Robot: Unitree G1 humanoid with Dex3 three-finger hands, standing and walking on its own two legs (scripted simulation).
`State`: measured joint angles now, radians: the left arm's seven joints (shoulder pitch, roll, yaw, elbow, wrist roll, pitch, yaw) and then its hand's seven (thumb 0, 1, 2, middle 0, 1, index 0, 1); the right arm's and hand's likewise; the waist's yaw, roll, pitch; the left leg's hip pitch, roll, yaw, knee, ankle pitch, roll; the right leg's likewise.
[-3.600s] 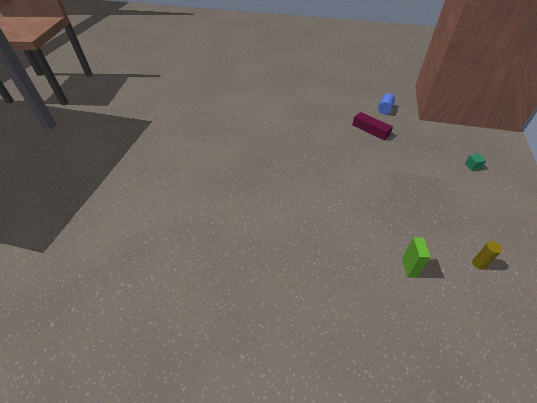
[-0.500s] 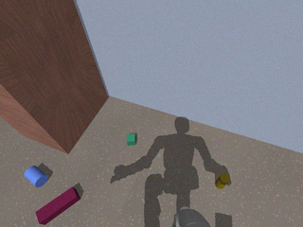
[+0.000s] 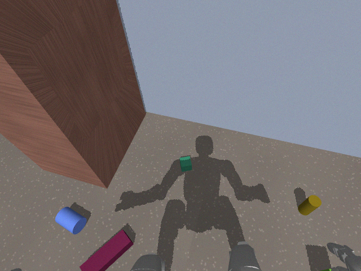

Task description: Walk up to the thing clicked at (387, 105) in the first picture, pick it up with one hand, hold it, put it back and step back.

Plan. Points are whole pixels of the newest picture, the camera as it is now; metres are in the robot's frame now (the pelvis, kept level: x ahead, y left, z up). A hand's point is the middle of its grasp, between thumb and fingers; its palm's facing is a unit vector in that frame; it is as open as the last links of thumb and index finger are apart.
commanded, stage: walk up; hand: left
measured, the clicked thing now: (71, 220) +0.40 +0.62 -0.67
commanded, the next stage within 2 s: none
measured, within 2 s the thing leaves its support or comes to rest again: neither
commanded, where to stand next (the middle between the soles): -0.05 +0.57 m, yaw -25 degrees
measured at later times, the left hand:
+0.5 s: hand out of the picture +0.09 +0.48 -0.07, palm faces -0.12 -0.78 -0.61, open 7.4 cm
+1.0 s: hand out of the picture +0.09 +0.70 -0.10, palm faces -0.32 -0.80 -0.50, open 7.4 cm
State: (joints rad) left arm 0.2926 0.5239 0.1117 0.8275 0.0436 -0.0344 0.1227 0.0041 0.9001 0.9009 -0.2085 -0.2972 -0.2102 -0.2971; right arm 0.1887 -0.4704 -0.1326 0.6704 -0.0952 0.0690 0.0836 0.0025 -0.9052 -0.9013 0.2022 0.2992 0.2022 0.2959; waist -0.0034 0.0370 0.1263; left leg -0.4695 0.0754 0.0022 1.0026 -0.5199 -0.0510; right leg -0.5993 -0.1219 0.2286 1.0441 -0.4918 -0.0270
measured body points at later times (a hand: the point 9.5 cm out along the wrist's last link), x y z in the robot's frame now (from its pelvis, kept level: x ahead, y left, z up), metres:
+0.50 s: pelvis -0.03 +0.20 +0.02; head +0.00 +0.13 +0.46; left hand +0.10 +0.52 -0.03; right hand +0.04 -0.14 -0.11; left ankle +0.01 +0.37 -0.59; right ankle +0.05 +0.03 -0.68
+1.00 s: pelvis -0.08 +0.46 +0.04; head -0.01 +0.42 +0.48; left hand +0.10 +0.74 -0.07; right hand -0.14 +0.13 -0.08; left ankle -0.03 +0.47 -0.68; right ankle -0.09 +0.35 -0.65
